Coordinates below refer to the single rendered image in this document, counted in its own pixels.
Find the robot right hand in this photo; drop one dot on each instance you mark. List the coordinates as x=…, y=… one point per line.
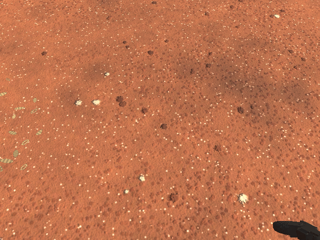
x=300, y=230

